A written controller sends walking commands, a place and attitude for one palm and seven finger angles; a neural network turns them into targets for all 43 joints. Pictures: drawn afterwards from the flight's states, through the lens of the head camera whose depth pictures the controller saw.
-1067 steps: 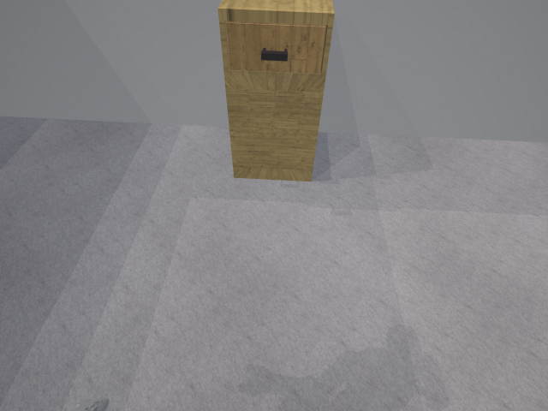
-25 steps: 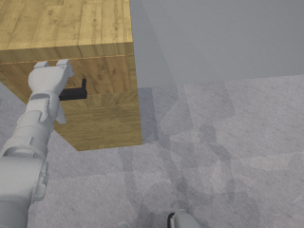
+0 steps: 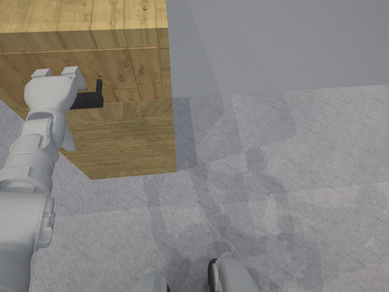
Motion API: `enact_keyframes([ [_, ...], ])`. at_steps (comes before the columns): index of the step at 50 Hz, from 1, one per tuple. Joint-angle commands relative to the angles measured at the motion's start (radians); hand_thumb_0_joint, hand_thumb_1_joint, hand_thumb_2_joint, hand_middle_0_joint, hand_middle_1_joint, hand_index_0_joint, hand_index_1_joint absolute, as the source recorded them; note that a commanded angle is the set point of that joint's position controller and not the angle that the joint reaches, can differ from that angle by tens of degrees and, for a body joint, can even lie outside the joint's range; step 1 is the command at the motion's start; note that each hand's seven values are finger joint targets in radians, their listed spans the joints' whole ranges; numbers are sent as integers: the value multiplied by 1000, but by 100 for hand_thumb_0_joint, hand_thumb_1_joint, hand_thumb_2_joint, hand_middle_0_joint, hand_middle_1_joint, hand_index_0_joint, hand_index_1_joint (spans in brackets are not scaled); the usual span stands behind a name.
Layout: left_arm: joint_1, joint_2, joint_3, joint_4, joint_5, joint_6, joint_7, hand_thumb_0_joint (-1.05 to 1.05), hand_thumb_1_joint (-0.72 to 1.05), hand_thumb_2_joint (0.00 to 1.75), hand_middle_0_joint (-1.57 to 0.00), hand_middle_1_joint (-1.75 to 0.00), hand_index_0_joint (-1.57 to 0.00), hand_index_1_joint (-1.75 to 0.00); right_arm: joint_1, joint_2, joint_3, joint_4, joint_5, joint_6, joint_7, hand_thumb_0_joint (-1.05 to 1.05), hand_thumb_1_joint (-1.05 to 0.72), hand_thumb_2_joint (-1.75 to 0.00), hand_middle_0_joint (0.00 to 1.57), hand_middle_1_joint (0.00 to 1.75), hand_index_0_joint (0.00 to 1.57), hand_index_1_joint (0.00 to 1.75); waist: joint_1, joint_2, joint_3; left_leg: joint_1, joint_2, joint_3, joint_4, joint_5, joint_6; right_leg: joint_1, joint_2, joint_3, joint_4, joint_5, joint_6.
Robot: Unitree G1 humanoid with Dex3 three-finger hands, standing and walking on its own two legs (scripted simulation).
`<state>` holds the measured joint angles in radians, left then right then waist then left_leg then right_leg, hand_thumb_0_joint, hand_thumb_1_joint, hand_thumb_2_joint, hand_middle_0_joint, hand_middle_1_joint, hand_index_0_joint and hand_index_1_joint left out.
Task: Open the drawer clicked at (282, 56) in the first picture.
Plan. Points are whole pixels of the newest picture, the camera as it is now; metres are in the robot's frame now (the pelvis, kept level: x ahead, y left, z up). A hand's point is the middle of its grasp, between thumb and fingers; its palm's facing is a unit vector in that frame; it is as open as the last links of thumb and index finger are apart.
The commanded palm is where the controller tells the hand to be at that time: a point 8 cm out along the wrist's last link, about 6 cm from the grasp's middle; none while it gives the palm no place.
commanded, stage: lower the fingers behind the handle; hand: left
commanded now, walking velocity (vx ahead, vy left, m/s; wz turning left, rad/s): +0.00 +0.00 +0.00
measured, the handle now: (80, 92) +0.56 +0.23 -0.01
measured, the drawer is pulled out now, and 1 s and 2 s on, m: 0.00 0.00 0.00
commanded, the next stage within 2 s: close the thumb around the handle in 0.96 s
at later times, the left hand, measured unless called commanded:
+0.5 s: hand (68, 115) +0.51 +0.26 -0.03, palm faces -0.09 -0.01 -1.00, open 13.8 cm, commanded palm +0.50 +0.24 +0.02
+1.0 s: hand (70, 117) +0.51 +0.25 -0.03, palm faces -0.10 -0.02 -1.00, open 13.9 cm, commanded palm +0.49 +0.24 +0.02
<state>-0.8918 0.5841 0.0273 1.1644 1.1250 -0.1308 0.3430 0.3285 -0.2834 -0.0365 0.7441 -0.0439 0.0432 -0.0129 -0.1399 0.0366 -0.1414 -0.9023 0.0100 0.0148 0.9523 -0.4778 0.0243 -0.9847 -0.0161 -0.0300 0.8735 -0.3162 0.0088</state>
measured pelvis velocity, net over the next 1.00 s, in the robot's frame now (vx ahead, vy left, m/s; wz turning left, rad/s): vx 0.00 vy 0.00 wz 0.00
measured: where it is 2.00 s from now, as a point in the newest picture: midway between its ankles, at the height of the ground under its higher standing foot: outside the picture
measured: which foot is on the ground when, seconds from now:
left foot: down 0.00-1.00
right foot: down 0.00-1.00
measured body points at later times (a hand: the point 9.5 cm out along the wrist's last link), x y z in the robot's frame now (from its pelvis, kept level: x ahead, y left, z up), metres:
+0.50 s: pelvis +0.00 +0.01 -0.02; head +0.15 +0.02 +0.40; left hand +0.51 +0.25 +0.03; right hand -0.02 -0.27 -0.14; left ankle -0.03 +0.10 -0.68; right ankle +0.04 -0.13 -0.68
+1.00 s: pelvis +0.00 +0.00 -0.02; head +0.15 +0.01 +0.40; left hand +0.51 +0.25 +0.02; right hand -0.01 -0.27 -0.15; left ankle -0.03 +0.10 -0.68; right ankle +0.04 -0.13 -0.68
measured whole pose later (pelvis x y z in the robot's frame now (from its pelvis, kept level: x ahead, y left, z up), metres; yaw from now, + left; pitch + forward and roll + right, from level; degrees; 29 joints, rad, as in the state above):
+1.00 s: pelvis +0.00 +0.00 -0.02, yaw +0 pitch +28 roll -2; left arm -0.89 0.60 0.04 1.13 1.12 -0.11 0.34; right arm 0.34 -0.26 -0.03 0.75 -0.06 0.03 0.00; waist -0.15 0.05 -0.16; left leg -1.05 0.02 0.00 1.10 -0.54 0.02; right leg -1.13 -0.01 -0.04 1.00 -0.37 0.01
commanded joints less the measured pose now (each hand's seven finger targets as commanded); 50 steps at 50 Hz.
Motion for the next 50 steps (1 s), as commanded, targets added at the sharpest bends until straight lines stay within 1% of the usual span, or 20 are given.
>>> enact_keyframes([
  [1,-417,273,57,-175,1,-10,49,0,-50,30,-30,-120,-30,-120,188,-169,-59,-23,-12,-18,-13,0,-90,-90,20,30,20,30,-15,85,-482,198,-30,-27,-60,420,4,287,49,3,-20,261,-35],
  [3,-402,259,58,-173,-1,-3,53,0,-50,30,-30,-120,-30,-120,193,-171,-62,-24,-14,-15,-6,0,-90,-90,20,30,20,30,-11,94,-521,217,-27,-34,-47,466,-2,276,52,-2,-4,275,-38],
  [11,-405,230,11,-103,-4,51,29,0,-50,30,-30,-120,-30,-120,204,-175,-53,-17,-3,-8,-8,0,-90,-90,20,30,20,30,-41,40,-432,143,-23,-37,-49,363,7,238,53,-10,-10,208,-34],
  [14,-427,231,10,-145,-8,26,8,0,-50,30,-30,-120,-30,-120,212,-170,-54,-22,-6,-15,-12,0,-90,-90,20,30,20,30,-42,74,-472,159,-22,-40,-34,386,7,231,51,-8,6,222,-35],
  [15,-428,266,42,-175,-8,8,5,0,-50,30,-30,-120,-30,-120,216,-172,-55,-20,-7,-16,-12,0,-90,-90,20,30,20,30,-30,79,-500,169,-20,-46,-25,404,3,230,52,-7,19,230,-36],
  [17,-419,219,17,-188,-2,-15,8,0,-50,30,-30,-120,-30,-120,216,-163,-59,-23,-10,-22,-13,0,-90,-90,20,30,20,30,-37,104,-511,198,-13,-57,-8,443,-5,181,55,-16,36,221,-39],
  [19,-426,180,-2,-173,-2,-25,23,0,-50,30,-30,-120,-30,-120,219,-160,-62,-15,-15,-27,-12,0,-90,-90,20,30,20,30,-55,93,-465,186,-7,-61,8,446,-6,136,54,-21,38,205,-37],
  [25,-438,205,29,-207,6,-14,64,0,-50,30,-30,-120,-30,-120,225,-164,-68,-3,-20,-28,2,0,-90,-90,20,30,20,30,-38,146,-539,208,-5,-72,40,505,-23,110,55,-25,75,216,-41],
  [27,-433,191,16,-174,10,9,73,0,-50,30,-30,-120,-30,-120,221,-163,-66,0,-20,-24,4,0,-90,-90,20,30,20,30,-53,121,-519,195,-4,-74,45,504,-22,102,57,-28,76,215,-39],
  [29,-477,180,6,-209,11,14,81,0,-50,30,-30,-120,-30,-120,221,-162,-68,2,-22,-27,5,0,-90,-90,20,30,20,30,-58,151,-537,221,0,-82,47,522,-28,87,55,-33,78,209,-39],
  [31,-440,242,52,-208,14,34,84,0,-50,30,-30,-120,-30,-120,215,-169,-65,5,-24,-21,8,0,-90,-90,20,30,20,30,-33,147,-578,227,-5,-73,48,543,-27,132,56,-28,81,237,-40],
  [33,-457,180,4,-199,9,52,75,0,-50,30,-30,-120,-30,-120,211,-160,-63,2,-18,-19,11,0,-90,-90,20,30,20,30,-52,150,-559,224,-5,-71,46,538,-25,125,57,-29,72,238,-39],
  [34,-465,193,5,-197,5,56,71,0,-50,30,-30,-120,-30,-120,212,-162,-61,4,-17,-19,8,0,-90,-90,20,30,20,30,-57,143,-526,212,-5,-71,37,510,-22,130,57,-30,64,231,-38],
  [35,-434,224,30,-189,2,62,65,0,-50,30,-30,-120,-30,-120,208,-166,-58,3,-17,-15,6,0,-90,-90,20,30,20,30,-39,128,-525,199,-9,-67,30,491,-18,154,57,-28,64,229,-38],
  [40,-426,181,-5,-205,-7,42,33,0,-50,30,-30,-120,-30,-120,202,-155,-55,-13,-13,-23,0,0,-90,-90,20,30,20,30,-50,122,-520,179,-15,-56,25,445,-5,177,55,-20,51,235,-36],
  [42,-412,225,25,-194,-7,29,29,0,-50,30,-30,-120,-30,-120,201,-159,-51,-14,-14,-24,-6,0,-90,-90,20,30,20,30,-45,85,-494,140,-16,-53,23,415,2,196,54,-16,54,236,-35],
  [44,-418,234,33,-234,-6,3,28,0,-50,30,-30,-120,-30,-120,202,-156,-54,-17,-17,-29,-9,0,-90,-90,20,30,20,30,-38,112,-538,153,-16,-49,34,450,2,204,51,-11,64,265,-36],
  [45,-380,236,43,-228,-5,-1,29,0,-50,30,-30,-120,-30,-120,202,-157,-55,-16,-17,-27,-6,0,-90,-90,20,30,20,30,-25,115,-539,161,-17,-49,37,471,-2,205,52,-11,68,274,-37],
  [46,-367,199,19,-218,-5,-4,31,0,-50,30,-30,-120,-30,-120,197,-151,-55,-18,-17,-28,-4,0,-90,-90,20,30,20,30,-29,117,-517,154,-17,-46,37,464,-2,193,53,-14,66,263,-37],
  [50,-394,214,35,-237,0,-15,54,0,-50,30,-30,-120,-30,-120,207,-157,-63,-11,-18,-26,-1,0,-90,-90,20,30,20,30,-33,116,-538,162,-14,-54,46,473,-6,176,54,-13,74,261,-38],
])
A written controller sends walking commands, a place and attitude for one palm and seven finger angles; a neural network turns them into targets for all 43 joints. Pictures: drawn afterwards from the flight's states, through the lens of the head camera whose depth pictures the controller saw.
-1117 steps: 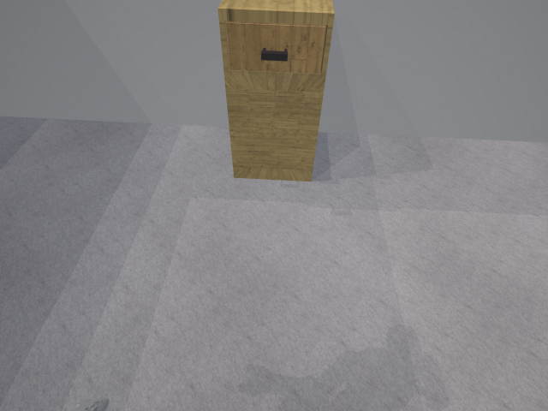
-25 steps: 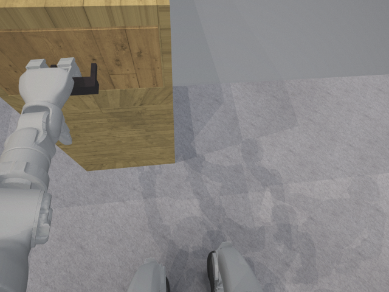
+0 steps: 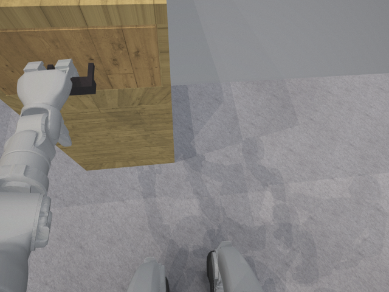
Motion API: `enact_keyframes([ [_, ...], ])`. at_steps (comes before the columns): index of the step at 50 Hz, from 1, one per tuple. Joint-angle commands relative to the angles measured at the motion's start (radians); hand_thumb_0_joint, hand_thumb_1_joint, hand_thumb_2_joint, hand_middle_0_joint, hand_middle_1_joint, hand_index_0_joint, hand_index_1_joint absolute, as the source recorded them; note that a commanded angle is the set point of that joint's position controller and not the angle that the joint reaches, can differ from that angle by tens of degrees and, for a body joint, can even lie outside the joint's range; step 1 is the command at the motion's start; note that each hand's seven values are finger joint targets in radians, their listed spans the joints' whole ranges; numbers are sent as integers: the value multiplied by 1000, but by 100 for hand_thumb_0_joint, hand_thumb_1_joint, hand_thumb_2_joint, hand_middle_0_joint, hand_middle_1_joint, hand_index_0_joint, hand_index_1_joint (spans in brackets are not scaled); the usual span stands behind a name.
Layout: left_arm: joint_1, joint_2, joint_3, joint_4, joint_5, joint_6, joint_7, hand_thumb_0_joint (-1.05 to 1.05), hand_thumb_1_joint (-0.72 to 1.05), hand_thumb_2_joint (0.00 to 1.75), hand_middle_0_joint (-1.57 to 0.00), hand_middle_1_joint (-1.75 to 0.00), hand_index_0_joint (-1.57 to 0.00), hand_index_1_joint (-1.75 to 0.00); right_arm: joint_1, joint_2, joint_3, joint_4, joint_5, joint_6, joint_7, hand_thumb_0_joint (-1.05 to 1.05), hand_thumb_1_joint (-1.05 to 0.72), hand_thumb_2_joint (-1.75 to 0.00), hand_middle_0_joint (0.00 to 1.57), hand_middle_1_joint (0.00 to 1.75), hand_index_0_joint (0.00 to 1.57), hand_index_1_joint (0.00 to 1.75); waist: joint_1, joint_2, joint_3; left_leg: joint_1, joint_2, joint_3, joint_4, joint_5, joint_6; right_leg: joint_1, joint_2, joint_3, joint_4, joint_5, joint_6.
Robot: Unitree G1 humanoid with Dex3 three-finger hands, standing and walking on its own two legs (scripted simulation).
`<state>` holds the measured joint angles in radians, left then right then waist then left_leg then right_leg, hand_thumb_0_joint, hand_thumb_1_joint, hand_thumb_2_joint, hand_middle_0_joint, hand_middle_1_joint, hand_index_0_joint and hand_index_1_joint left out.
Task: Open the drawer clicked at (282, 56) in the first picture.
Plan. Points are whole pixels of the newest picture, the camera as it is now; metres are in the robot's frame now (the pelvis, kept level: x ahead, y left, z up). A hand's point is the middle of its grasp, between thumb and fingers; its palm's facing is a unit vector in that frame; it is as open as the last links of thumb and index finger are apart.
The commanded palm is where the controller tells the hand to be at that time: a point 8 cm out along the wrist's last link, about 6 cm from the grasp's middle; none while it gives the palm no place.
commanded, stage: close the thumb around the handle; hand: left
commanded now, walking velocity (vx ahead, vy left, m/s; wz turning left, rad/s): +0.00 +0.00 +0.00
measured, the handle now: (70, 77) +0.56 +0.23 +0.02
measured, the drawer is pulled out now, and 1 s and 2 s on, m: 0.00 0.00 0.13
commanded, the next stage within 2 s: pull the drawer open in 0.76 s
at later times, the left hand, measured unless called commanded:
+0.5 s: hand (60, 103) +0.51 +0.25 -0.01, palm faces -0.10 -0.01 -1.00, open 8.7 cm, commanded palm +0.50 +0.23 +0.04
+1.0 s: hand (60, 104) +0.51 +0.25 -0.01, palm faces -0.09 -0.02 -1.00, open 5.8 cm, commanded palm +0.48 +0.23 +0.04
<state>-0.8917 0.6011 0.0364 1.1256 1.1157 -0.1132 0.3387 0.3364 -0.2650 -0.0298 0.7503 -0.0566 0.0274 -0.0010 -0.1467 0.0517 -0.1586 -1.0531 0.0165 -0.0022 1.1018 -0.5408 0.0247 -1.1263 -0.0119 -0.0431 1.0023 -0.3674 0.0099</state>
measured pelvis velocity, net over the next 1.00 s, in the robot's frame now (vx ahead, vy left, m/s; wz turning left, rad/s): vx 0.00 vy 0.00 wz -0.01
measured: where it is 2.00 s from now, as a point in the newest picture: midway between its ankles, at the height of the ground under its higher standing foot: outside the picture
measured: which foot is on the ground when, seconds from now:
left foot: down 0.00-1.00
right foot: down 0.00-1.00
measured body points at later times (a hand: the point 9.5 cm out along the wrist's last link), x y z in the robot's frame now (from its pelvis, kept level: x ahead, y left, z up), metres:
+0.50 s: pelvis +0.00 +0.00 +0.00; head +0.16 +0.01 +0.42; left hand +0.51 +0.25 +0.05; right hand +0.00 -0.28 -0.12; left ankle -0.03 +0.10 -0.65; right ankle +0.05 -0.13 -0.65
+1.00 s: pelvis +0.00 +0.00 +0.00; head +0.16 +0.01 +0.43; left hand +0.51 +0.25 +0.05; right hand -0.01 -0.27 -0.12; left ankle -0.03 +0.10 -0.65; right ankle +0.05 -0.13 -0.65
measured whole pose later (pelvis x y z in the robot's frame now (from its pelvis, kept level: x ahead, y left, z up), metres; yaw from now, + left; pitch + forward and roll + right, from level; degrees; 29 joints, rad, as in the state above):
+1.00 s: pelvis +0.00 +0.00 +0.00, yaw +0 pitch +28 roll -3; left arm -0.87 0.58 0.03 1.10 1.11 -0.07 0.35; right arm 0.34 -0.26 -0.04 0.76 -0.05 0.04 0.01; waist -0.15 0.05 -0.16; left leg -1.03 0.02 0.00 1.09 -0.54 0.03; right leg -1.11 -0.01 -0.04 0.98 -0.37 0.01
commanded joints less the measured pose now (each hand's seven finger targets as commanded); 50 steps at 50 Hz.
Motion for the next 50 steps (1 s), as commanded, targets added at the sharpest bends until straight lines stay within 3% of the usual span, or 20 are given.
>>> enact_keyframes([
  [1,-376,200,32,-192,10,-29,64,0,-50,30,-30,-120,-30,-120,194,-176,-68,-16,-7,-12,-12,0,-90,-90,20,30,20,30,-18,104,-524,310,-21,-35,-103,547,-6,324,49,-2,-52,317,-40],
  [2,-379,219,48,-194,8,-23,70,0,-50,30,-30,-120,-30,-120,198,-180,-70,-13,-7,-8,-10,0,-90,-90,20,30,20,30,-19,96,-533,320,-19,-38,-104,560,-9,328,51,-1,-51,326,-39],
  [3,-383,192,28,-190,8,-17,70,0,-50,30,-30,-120,-30,-120,196,-176,-71,-14,-6,-6,-7,0,-90,-90,20,30,20,30,-22,97,-537,324,-20,-35,-101,570,-9,329,51,0,-52,333,-39],
  [7,-417,190,13,-169,11,12,77,0,-28,40,-32,-122,-32,-122,198,-179,-69,-5,-2,-5,-7,0,-90,-90,20,30,20,30,-37,93,-505,305,-22,-34,-114,510,-6,323,51,-3,-65,303,-38],
  [12,-413,205,14,-152,10,29,59,0,0,52,-34,-125,-34,-125,196,-181,-64,-9,-2,-2,-11,0,-90,-90,20,30,20,30,-35,99,-508,311,-25,-31,-120,519,-4,340,50,-1,-71,315,-37],
  [14,-421,175,-11,-143,4,22,49,0,12,56,-34,-127,-34,-127,196,-176,-63,-10,0,-4,-14,0,-90,-90,20,30,20,30,-47,87,-495,305,-24,-32,-118,507,-1,330,49,-4,-72,305,-36],
  [16,-428,207,7,-146,9,16,44,0,23,61,-35,-128,-35,-128,193,-180,-60,-12,0,-5,-19,0,-90,-90,20,30,20,30,-43,76,-480,285,-24,-33,-122,480,1,330,48,-3,-69,292,-36],
  [17,-423,188,-3,-155,6,11,41,0,28,64,-36,-128,-36,-128,198,-177,-61,-19,0,-7,-18,0,-90,-90,20,30,20,30,-39,101,-494,296,-26,-32,-122,494,-1,332,48,-1,-69,299,-38],
  [20,-421,203,8,-139,7,3,37,0,45,71,-37,-130,-37,-130,201,-181,-61,-16,0,-7,-18,0,-90,-90,20,30,20,30,-45,81,-483,286,-23,-37,-113,486,-2,309,49,-2,-63,285,-37],
  [21,-443,177,-16,-149,9,-3,38,0,51,73,-37,-131,-37,-131,199,-175,-61,-18,-1,-11,-20,0,-90,-90,20,30,20,30,-52,82,-476,279,-25,-34,-111,482,2,312,48,-2,-64,287,-37],
  [23,-437,210,15,-155,11,-7,40,0,62,78,-38,-132,-38,-132,201,-181,-63,-16,-2,-8,-17,0,-90,-90,20,30,20,30,-40,89,-514,300,-23,-39,-107,503,-4,308,49,-3,-52,291,-40],
  [25,-435,168,-7,-179,14,-10,48,0,73,83,-39,-133,-39,-133,209,-174,-71,-15,-4,-12,-14,0,-90,-90,20,30,20,30,-42,133,-533,344,-19,-44,-101,550,-13,280,50,-8,-53,293,-39],
  [28,-436,193,12,-165,8,-3,51,0,90,90,-40,-135,-40,-135,203,-180,-67,-10,-4,-8,-13,0,-90,-90,20,30,20,30,-41,101,-519,323,-19,-42,-103,535,-11,294,50,-6,-53,294,-39],
  [30,-423,171,-3,-183,10,1,54,0,90,90,-40,-135,-40,-135,208,-175,-71,-12,-3,-10,-10,0,-90,-90,20,30,20,30,-35,140,-550,358,-17,-46,-103,573,-17,293,51,-9,-54,303,-40],
  [33,-433,179,-2,-150,7,14,50,0,90,90,-40,-135,-40,-135,203,-179,-64,-7,-1,-4,-11,0,-90,-90,20,30,20,30,-45,97,-496,317,-19,-43,-109,529,-11,292,52,-8,-61,288,-39],
  [36,-435,155,-22,-160,12,16,53,0,90,90,-40,-135,-40,-135,205,-175,-67,-9,-2,-8,-14,0,-90,-90,20,30,20,30,-50,108,-504,336,-18,-43,-117,533,-10,294,51,-11,-69,289,-39],
  [38,-447,190,7,-182,11,14,55,0,90,90,-40,-135,-40,-135,208,-180,-68,-4,-4,-5,-11,0,-90,-90,20,30,20,30,-35,131,-539,364,-16,-47,-115,572,-18,297,52,-11,-60,299,-41],
  [39,-435,168,-9,-175,10,15,56,0,90,90,-40,-135,-40,-135,209,-176,-69,-5,-5,-6,-11,0,-90,-90,20,30,20,30,-45,120,-535,366,-15,-48,-111,578,-14,295,52,-13,-65,303,-39],
  [43,-420,177,0,-165,2,14,47,0,90,90,-40,-135,-40,-135,204,-178,-65,-5,-3,-2,-10,0,-90,-90,20,30,20,30,-38,102,-511,340,-18,-42,-118,553,-11,317,53,-9,-70,306,-40],
  [50,-234,157,23,-224,-19,1,37,0,90,90,-40,-135,-40,-135,182,-171,-68,-28,1,7,-6,0,-90,-90,20,30,20,30,18,90,-526,369,-14,-26,-140,609,-9,391,54,-6,-80,354,-38],
])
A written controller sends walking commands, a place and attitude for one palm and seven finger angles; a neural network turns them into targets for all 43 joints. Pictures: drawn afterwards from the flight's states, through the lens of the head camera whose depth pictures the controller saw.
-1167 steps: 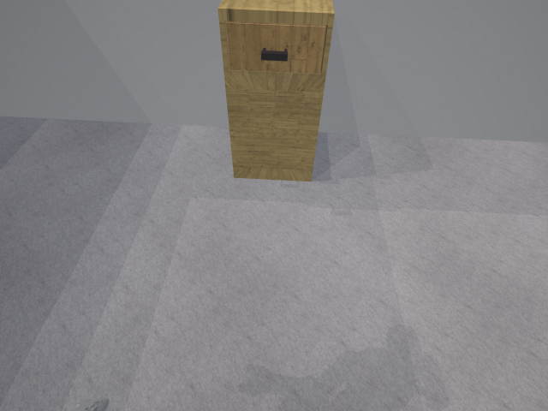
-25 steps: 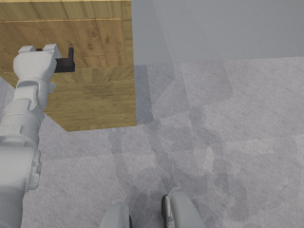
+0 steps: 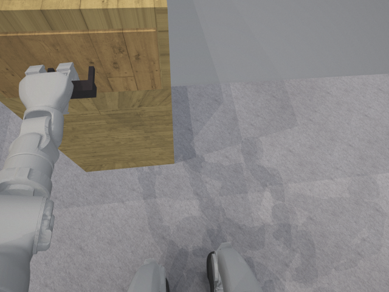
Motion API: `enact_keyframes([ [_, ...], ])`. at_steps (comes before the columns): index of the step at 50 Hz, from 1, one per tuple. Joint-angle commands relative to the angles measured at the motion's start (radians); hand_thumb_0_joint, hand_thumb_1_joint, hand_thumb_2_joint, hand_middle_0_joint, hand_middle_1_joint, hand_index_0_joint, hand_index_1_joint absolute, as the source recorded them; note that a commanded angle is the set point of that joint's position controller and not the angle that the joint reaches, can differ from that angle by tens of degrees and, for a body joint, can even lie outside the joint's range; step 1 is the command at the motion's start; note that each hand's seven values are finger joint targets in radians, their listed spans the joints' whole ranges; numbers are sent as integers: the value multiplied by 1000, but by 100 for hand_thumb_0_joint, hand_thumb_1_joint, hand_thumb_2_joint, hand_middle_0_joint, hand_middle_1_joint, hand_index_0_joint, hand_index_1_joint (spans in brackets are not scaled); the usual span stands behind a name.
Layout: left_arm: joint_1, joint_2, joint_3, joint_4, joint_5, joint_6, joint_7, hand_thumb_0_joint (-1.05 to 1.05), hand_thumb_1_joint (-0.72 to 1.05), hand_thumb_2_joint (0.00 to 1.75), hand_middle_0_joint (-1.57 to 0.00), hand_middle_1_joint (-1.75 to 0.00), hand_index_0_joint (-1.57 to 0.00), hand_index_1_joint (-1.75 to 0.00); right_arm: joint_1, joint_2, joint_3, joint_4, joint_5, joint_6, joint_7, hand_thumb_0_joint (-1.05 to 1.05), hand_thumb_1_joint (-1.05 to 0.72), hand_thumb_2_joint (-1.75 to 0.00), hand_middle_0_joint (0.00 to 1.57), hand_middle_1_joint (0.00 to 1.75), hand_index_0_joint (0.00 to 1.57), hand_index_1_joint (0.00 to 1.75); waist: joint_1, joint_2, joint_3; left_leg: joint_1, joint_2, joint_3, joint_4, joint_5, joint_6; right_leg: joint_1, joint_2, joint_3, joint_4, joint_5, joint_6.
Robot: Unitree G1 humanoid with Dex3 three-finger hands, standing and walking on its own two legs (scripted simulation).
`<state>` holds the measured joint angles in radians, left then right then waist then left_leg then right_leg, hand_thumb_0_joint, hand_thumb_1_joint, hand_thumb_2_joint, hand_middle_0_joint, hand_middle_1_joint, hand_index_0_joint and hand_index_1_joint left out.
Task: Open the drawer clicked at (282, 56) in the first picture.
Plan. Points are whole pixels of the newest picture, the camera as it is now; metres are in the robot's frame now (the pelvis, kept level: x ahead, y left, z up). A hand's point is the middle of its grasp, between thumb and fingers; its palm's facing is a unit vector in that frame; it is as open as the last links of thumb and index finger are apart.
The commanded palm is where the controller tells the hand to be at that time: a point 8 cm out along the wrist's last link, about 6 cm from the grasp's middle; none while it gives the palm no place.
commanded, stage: pull the drawer open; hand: left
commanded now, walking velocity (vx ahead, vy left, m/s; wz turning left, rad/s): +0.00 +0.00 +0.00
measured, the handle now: (70, 81) +0.55 +0.23 +0.01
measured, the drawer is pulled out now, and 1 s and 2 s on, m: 0.00 0.13 0.25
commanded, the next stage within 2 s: none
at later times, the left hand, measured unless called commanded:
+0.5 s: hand (57, 134) +0.44 +0.25 -0.01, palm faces -0.07 -0.03 -1.00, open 5.8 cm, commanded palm +0.41 +0.23 +0.04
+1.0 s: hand (54, 161) +0.38 +0.25 -0.01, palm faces -0.05 -0.02 -1.00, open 5.8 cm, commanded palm +0.34 +0.23 +0.04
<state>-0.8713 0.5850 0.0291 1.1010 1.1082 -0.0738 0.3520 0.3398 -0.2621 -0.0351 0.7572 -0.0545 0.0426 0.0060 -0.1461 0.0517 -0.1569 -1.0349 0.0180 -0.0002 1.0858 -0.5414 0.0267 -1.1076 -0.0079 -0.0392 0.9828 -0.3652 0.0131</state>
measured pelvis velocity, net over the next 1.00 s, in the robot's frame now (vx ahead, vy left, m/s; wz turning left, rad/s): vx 0.01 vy -0.01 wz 0.00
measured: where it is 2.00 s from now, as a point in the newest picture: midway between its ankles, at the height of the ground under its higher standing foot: outside the picture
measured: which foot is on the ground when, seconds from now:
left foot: down 0.00-1.00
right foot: down 0.00-1.00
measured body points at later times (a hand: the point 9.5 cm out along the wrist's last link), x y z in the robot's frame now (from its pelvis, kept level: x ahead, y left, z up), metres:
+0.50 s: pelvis +0.02 +0.00 +0.02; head +0.14 +0.00 +0.45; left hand +0.44 +0.25 +0.04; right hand +0.09 -0.27 -0.12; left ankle -0.03 +0.10 -0.66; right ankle +0.04 -0.13 -0.66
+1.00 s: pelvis +0.01 -0.01 +0.02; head +0.11 -0.02 +0.46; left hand +0.38 +0.25 +0.04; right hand +0.10 -0.27 -0.11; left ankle -0.03 +0.10 -0.66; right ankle +0.04 -0.13 -0.66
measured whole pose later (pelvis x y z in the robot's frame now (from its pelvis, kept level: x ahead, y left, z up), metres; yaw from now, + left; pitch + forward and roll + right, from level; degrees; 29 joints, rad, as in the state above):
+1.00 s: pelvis +0.01 -0.01 +0.02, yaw +0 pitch +20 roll -1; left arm -0.35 0.41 0.00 0.73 1.10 -0.06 0.47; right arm 0.23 -0.25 -0.06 0.71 -0.03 0.07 -0.02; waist -0.03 0.05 -0.16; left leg -0.79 0.01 0.02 0.96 -0.52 0.02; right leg -0.89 -0.01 -0.01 0.91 -0.36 0.01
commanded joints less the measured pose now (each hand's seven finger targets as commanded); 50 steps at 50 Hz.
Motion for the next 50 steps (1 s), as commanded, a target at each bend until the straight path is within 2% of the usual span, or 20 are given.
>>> enact_keyframes([
  [1,-220,187,43,-199,-10,-39,24,0,90,90,-40,-135,-40,-135,169,-174,-61,-37,-2,-6,-14,0,-90,-90,20,30,20,30,30,84,-520,346,-15,-26,-130,609,-10,386,49,-10,-61,355,-42],
  [5,-131,127,30,-273,-16,-53,39,0,90,90,-40,-135,-40,-135,160,-166,-73,-48,2,1,-9,0,-90,-90,20,30,20,30,50,84,-523,403,-6,-28,-145,698,-17,400,51,-12,-72,383,-42],
  [8,-83,114,37,-282,-16,-52,58,0,90,90,-40,-135,-40,-135,140,-165,-78,-47,3,10,-9,0,-90,-90,20,30,20,30,50,30,-487,387,-7,-20,-153,677,-13,418,50,-6,-82,392,-42],
  [11,-54,70,8,-279,-5,-48,80,0,90,90,-40,-135,-40,-135,121,-159,-80,-46,4,11,-12,0,-90,-90,20,30,20,30,49,22,-431,373,-9,-13,-168,642,-10,413,48,-9,-93,380,-43],
  [13,-46,93,36,-326,-8,-51,91,0,90,90,-40,-135,-40,-135,113,-160,-82,-55,2,15,-10,0,-90,-90,20,30,20,30,67,34,-473,394,-12,-14,-169,677,-12,439,46,-3,-87,402,-46],
  [17,22,25,4,-352,-4,-44,110,0,90,90,-40,-135,-40,-135,97,-145,-87,-65,4,20,-10,0,-90,-90,20,30,20,30,71,23,-453,424,-7,-14,-178,728,-16,451,44,-9,-96,423,-45],
  [18,36,56,34,-365,-8,-42,113,0,90,90,-40,-135,-40,-135,85,-149,-85,-66,3,22,-10,0,-90,-90,20,30,20,30,85,23,-464,418,-9,-11,-176,742,-13,468,43,-2,-91,442,-47],
  [20,54,34,15,-359,1,-38,118,0,90,90,-40,-135,-40,-135,73,-145,-84,-71,7,25,-14,0,-90,-90,20,30,20,30,78,1,-428,409,-10,-10,-184,706,-12,462,42,-4,-98,429,-45],
  [24,105,13,15,-434,-3,-35,131,0,90,90,-40,-135,-40,-135,57,-136,-89,-89,8,30,-13,0,-90,-90,20,30,20,30,89,27,-474,470,-7,-18,-187,777,-21,481,41,-3,-100,449,-47],
  [27,116,-14,-7,-428,-2,-29,139,0,90,90,-40,-135,-40,-135,30,-135,-86,-94,12,27,-18,0,-90,-90,20,30,20,30,81,-7,-401,435,-12,-9,-201,674,-17,470,42,-8,-116,405,-46],
  [31,173,-18,0,-466,1,-24,154,0,90,90,-40,-135,-40,-135,11,-130,-84,-105,10,23,-21,0,-90,-90,20,30,20,30,99,7,-432,450,-17,-4,-203,688,-16,497,40,-5,-115,419,-48],
  [34,164,-65,-38,-474,-1,-18,158,0,90,90,-40,-135,-40,-135,-5,-125,-85,-107,13,18,-25,0,-90,-90,20,30,20,30,85,6,-385,450,-17,-8,-211,641,-17,467,42,-14,-121,378,-49],
  [35,190,-25,-2,-470,-4,-15,157,0,90,90,-40,-135,-40,-135,-4,-130,-84,-107,15,19,-24,0,-90,-90,20,30,20,30,99,-4,-390,440,-21,-5,-215,616,-16,487,42,-8,-124,376,-51],
  [37,173,-18,-4,-482,1,-15,161,0,90,90,-40,-135,-40,-135,-14,-129,-80,-111,15,14,-28,0,-90,-90,20,30,20,30,98,-13,-395,422,-26,-2,-222,566,-14,499,40,-5,-125,363,-50],
  [38,154,-12,-3,-496,0,-15,161,0,90,90,-40,-135,-40,-135,-22,-133,-79,-113,12,12,-30,0,-90,-90,20,30,20,30,99,23,-398,428,-28,-3,-222,576,-14,494,39,-5,-122,363,-54],
  [42,197,-37,-18,-480,3,-12,165,0,90,90,-40,-135,-40,-135,-33,-125,-79,-113,16,4,-35,0,-90,-90,20,30,20,30,99,-17,-372,417,-29,3,-228,530,-14,495,39,-4,-131,346,-52],
  [43,206,-21,-3,-490,-2,-12,164,0,90,90,-40,-135,-40,-135,-39,-130,-77,-115,15,1,-35,0,-90,-90,20,30,20,30,107,3,-376,413,-32,3,-231,524,-12,502,39,-3,-128,340,-55],
  [46,296,-23,7,-538,-2,-11,167,0,90,90,-40,-135,-40,-135,-47,-124,-78,-129,17,-2,-36,0,-90,-90,20,30,20,30,129,7,-408,440,-29,7,-234,580,-15,531,41,1,-127,374,-55],
  [48,341,-51,-7,-584,-11,-8,166,0,90,90,-40,-135,-40,-135,-57,-123,-79,-140,18,-6,-35,0,-90,-90,20,30,20,30,126,16,-409,464,-24,-3,-235,628,-19,529,42,-5,-128,383,-56],
  [50,429,-47,8,-601,-19,0,167,0,90,90,-40,-135,-40,-135,-66,-124,-78,-146,18,-7,-35,0,-90,-90,20,30,20,30,137,-19,-396,455,-23,5,-239,616,-16,551,42,-1,-136,391,-51],
])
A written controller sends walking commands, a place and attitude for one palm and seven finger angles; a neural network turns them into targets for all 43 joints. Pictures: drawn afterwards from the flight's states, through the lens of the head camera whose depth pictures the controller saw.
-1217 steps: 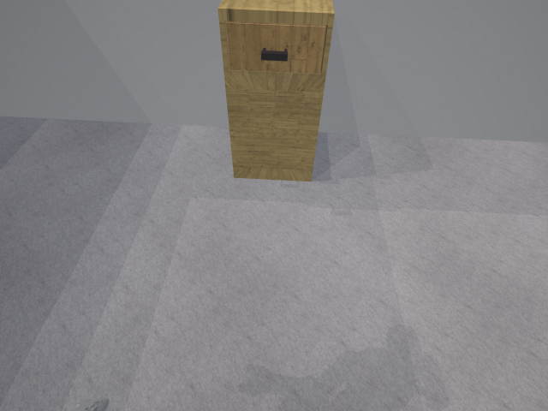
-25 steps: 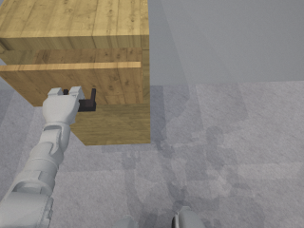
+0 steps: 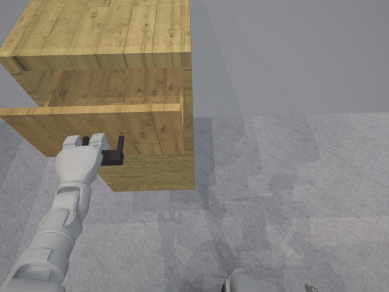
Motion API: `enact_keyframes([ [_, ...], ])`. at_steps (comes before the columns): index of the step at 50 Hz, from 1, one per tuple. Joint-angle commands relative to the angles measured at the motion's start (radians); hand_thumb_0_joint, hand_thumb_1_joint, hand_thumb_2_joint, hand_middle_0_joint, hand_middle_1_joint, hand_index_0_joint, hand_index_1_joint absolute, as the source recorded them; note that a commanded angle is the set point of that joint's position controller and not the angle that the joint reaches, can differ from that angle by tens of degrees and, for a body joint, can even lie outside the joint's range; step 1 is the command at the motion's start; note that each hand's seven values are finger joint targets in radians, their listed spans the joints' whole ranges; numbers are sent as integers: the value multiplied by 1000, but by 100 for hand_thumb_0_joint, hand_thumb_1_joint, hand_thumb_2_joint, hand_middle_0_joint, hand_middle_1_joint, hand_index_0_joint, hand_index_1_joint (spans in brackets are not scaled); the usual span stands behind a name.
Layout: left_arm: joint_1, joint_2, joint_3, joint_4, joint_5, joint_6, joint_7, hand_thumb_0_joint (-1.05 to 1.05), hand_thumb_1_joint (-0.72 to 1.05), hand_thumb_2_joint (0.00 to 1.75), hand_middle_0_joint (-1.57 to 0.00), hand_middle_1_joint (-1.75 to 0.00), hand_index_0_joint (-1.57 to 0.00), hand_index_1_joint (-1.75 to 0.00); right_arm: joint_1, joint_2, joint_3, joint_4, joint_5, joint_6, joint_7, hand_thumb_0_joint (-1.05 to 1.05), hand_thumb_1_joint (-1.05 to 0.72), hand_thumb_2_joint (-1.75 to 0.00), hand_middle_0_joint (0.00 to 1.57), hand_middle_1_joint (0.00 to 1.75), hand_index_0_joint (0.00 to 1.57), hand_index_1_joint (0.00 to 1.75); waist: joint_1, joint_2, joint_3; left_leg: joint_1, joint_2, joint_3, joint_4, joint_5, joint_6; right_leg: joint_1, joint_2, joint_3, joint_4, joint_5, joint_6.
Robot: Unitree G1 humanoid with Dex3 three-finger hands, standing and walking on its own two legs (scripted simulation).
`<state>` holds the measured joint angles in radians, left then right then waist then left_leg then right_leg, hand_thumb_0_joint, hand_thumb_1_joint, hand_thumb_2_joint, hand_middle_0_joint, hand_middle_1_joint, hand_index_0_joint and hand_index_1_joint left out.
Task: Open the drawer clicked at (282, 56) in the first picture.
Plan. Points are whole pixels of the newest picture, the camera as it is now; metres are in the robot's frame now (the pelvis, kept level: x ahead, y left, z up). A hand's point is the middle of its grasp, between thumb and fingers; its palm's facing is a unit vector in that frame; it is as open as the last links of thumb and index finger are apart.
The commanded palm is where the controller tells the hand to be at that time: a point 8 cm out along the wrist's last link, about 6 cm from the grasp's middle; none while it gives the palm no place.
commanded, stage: pull the drawer open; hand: left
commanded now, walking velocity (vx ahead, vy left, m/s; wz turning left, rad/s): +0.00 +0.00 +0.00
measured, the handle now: (101, 149) +0.42 +0.23 -0.01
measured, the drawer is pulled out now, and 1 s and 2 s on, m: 0.13 0.25 0.30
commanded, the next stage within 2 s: open the thumb to release the handle in 1.88 s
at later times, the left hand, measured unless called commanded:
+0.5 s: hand (85, 199) +0.31 +0.25 -0.03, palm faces -0.03 -0.03 -1.00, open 5.7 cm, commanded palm +0.27 +0.25 +0.02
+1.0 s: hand (78, 229) +0.24 +0.25 -0.03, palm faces -0.03 -0.04 -1.00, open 5.6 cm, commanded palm +0.21 +0.24 +0.02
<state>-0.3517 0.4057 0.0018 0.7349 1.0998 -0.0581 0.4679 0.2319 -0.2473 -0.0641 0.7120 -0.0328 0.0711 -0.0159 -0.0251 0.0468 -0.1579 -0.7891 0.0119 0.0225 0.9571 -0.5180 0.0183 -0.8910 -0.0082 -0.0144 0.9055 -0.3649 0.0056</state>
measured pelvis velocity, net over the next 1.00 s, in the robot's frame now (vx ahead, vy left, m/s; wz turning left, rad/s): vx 0.00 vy -0.01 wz -0.01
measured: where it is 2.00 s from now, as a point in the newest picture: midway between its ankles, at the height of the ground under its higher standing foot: outside the picture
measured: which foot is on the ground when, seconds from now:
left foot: down 0.00-1.00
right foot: down 0.00-1.00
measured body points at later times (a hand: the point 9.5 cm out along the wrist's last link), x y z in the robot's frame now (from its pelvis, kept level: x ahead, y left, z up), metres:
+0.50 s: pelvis +0.00 +0.00 +0.00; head +0.07 -0.01 +0.45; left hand +0.30 +0.25 +0.02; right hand +0.14 -0.26 -0.12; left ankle -0.04 +0.10 -0.68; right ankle +0.03 -0.13 -0.68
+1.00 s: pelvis +0.00 -0.01 +0.00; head +0.07 -0.02 +0.45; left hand +0.24 +0.25 +0.02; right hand +0.17 -0.25 -0.11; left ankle -0.04 +0.10 -0.68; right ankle +0.03 -0.13 -0.68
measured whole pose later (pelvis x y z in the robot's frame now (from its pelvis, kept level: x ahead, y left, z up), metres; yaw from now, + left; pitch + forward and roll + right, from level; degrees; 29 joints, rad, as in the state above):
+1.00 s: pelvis +0.00 -0.01 +0.00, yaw +0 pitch +15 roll +0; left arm 0.19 0.34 0.00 0.28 1.10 -0.02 0.52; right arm 0.14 -0.23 -0.04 0.65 -0.05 0.02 -0.03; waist 0.02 0.03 -0.15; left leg -0.69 0.02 0.03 0.95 -0.53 0.01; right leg -0.81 0.00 0.00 0.93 -0.39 -0.01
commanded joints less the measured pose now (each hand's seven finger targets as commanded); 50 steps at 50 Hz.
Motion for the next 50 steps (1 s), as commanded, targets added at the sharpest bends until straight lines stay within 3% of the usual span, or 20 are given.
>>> enact_keyframes([
  [1,-105,127,27,-245,-12,-14,52,0,90,90,-40,-135,-40,-135,34,-138,-46,-102,0,-38,-14,0,-90,-90,20,30,20,30,3,-17,-364,196,-18,-15,-117,548,-7,326,43,-23,-69,374,-43],
  [3,-99,163,61,-253,-13,-14,57,0,90,90,-40,-135,-40,-135,18,-147,-42,-100,-3,-44,-21,0,-90,-90,20,30,20,30,10,-25,-336,169,-23,-12,-127,483,-5,329,41,-22,-70,340,-45],
  [7,-49,151,58,-277,-5,-12,72,0,90,90,-40,-135,-40,-135,4,-140,-42,-100,-4,-57,-25,0,-90,-90,20,30,20,30,13,-14,-321,174,-27,-5,-129,456,-5,324,39,-19,-73,330,-46],
  [8,-52,176,82,-276,-4,-8,74,0,90,90,-40,-135,-40,-135,-4,-147,-40,-95,-5,-58,-26,0,-90,-90,20,30,20,30,18,-19,-318,166,-26,-10,-132,452,-7,324,38,-19,-69,320,-47],
  [13,3,170,82,-321,-3,5,81,0,90,90,-40,-135,-40,-135,-19,-143,-41,-110,-4,-65,-27,0,-90,-90,20,30,20,30,32,0,-338,189,-29,-9,-133,467,-11,331,39,-19,-64,320,-49],
  [14,0,144,56,-337,2,4,84,0,90,90,-40,-135,-40,-135,-24,-136,-41,-110,-3,-68,-29,0,-90,-90,20,30,20,30,23,6,-326,200,-27,-9,-129,479,-11,313,39,-21,-66,325,-46],
  [15,33,146,65,-350,-3,7,85,0,90,90,-40,-135,-40,-135,-24,-137,-41,-118,-3,-68,-27,0,-90,-90,20,30,20,30,35,7,-339,207,-27,-11,-134,480,-14,322,38,-22,-65,314,-47],
  [16,42,120,42,-343,-2,12,86,0,90,90,-40,-135,-40,-135,-33,-133,-39,-118,-2,-71,-28,0,-90,-90,20,30,20,30,24,-6,-318,203,-27,-9,-132,471,-12,314,40,-24,-70,314,-46],
  [18,72,148,73,-375,-11,15,85,0,90,90,-40,-135,-40,-135,-42,-139,-37,-129,-2,-73,-28,0,-90,-90,20,30,20,30,36,-9,-329,203,-28,-9,-135,471,-11,335,39,-22,-70,320,-47],
  [19,84,147,71,-359,-7,19,84,0,90,90,-40,-135,-40,-135,-45,-136,-36,-124,-3,-73,-31,0,-90,-90,20,30,20,30,31,-31,-313,192,-30,-5,-133,450,-9,336,39,-17,-72,322,-45],
  [25,192,113,57,-442,-8,22,90,0,90,90,-40,-135,-40,-135,-67,-127,-32,-150,-3,-85,-27,0,-90,-90,20,30,20,30,43,-4,-298,217,-28,-8,-137,475,-12,327,40,-25,-73,312,-47],
  [28,251,137,88,-480,-13,24,93,0,90,90,-40,-135,-40,-135,-86,-131,-27,-161,-6,-85,-28,0,-90,-90,20,30,20,30,55,-15,-297,203,-31,-7,-136,465,-11,349,39,-16,-71,325,-48],
  [33,282,123,80,-513,-5,29,103,0,90,90,-40,-135,-40,-135,-107,-127,-24,-162,-10,-91,-29,0,-90,-90,20,30,20,30,46,-22,-254,197,-31,-7,-134,422,-12,321,40,-21,-73,293,-49],
  [38,352,122,88,-562,-1,37,109,0,90,90,-40,-135,-40,-135,-116,-123,-27,-170,-13,-94,-29,0,-90,-90,20,30,20,30,61,6,-289,223,-32,-7,-130,461,-17,335,39,-17,-64,316,-51],
  [41,416,105,80,-570,-7,42,106,0,90,90,-40,-135,-40,-135,-131,-117,-22,-176,-13,-94,-30,0,-90,-90,20,30,20,30,60,-38,-254,196,-37,-3,-126,422,-13,338,39,-13,-69,311,-46],
  [43,430,131,105,-614,-7,38,107,0,90,90,-40,-135,-40,-135,-134,-121,-22,-181,-13,-94,-30,0,-90,-90,20,30,20,30,70,-9,-269,210,-35,-8,-133,434,-17,344,40,-11,-64,306,-51],
  [44,454,110,83,-632,0,36,111,0,90,90,-40,-135,-40,-135,-141,-114,-21,-187,-17,-98,-30,0,-90,-90,20,30,20,30,69,11,-267,221,-35,-3,-128,443,-16,335,38,-10,-64,310,-50],
  [46,514,79,68,-628,-6,40,111,0,90,90,-40,-135,-40,-135,-145,-110,-21,-189,-15,-101,-26,0,-90,-90,20,30,20,30,65,-22,-242,209,-34,-3,-125,435,-16,331,40,-14,-68,310,-48],
  [48,513,120,108,-663,-7,35,114,0,90,90,-40,-135,-40,-135,-151,-116,-20,-190,-17,-101,-28,0,-90,-90,20,30,20,30,72,-12,-260,207,-34,-7,-124,435,-18,338,40,-8,-59,309,-51],
  [50,548,81,74,-678,2,36,120,0,90,90,-40,-135,-40,-135,-156,-108,-19,-197,-18,-103,-25,0,-90,-90,20,30,20,30,65,1,-242,213,-34,-4,-120,426,-19,315,40,-10,-59,298,-51],
])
